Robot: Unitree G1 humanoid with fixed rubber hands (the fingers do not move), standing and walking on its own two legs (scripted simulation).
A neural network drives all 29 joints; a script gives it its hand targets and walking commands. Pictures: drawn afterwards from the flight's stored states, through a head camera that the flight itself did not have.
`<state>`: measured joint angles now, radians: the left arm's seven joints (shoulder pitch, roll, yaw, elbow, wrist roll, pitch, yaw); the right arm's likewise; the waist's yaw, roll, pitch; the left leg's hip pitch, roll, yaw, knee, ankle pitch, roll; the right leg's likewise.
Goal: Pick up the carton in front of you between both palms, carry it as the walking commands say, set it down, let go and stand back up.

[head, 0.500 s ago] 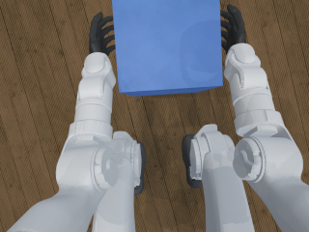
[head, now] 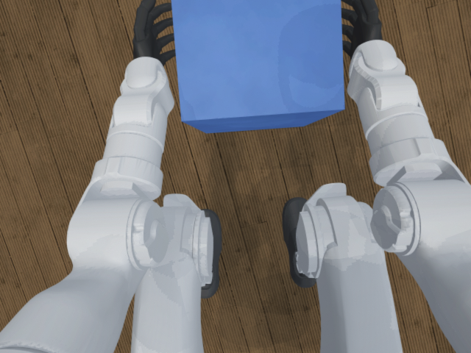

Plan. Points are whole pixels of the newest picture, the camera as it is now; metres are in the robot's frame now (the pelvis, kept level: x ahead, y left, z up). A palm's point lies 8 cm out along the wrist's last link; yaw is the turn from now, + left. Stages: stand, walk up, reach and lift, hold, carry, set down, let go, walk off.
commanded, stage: set down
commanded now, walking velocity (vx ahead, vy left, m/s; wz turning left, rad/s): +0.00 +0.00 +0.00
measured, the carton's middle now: (253, 64) +0.52 -0.03 -0.23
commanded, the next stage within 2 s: none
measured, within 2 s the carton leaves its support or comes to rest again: rests again in 0.24 s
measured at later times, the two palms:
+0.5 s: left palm (148, 62) +0.52 +0.13 -0.16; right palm (357, 46) +0.51 -0.18 -0.16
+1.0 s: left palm (133, 83) +0.50 +0.17 -0.20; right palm (377, 69) +0.49 -0.22 -0.20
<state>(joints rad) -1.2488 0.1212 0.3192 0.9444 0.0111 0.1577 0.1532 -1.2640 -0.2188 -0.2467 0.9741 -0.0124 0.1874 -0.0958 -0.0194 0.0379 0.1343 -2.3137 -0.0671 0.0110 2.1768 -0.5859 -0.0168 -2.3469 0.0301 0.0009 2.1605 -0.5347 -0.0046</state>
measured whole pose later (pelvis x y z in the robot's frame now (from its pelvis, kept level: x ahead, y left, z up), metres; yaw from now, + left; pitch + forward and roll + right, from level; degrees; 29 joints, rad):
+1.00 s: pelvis -0.01 +0.00 -0.01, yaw +0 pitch +35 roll +1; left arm -1.32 0.31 0.12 1.15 -0.18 0.00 0.10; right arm -1.31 -0.38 -0.15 1.20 0.17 -0.02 -0.07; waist -0.02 0.02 0.35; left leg -2.26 -0.08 0.01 2.23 -0.59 -0.02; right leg -2.28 0.02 0.00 2.22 -0.55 -0.01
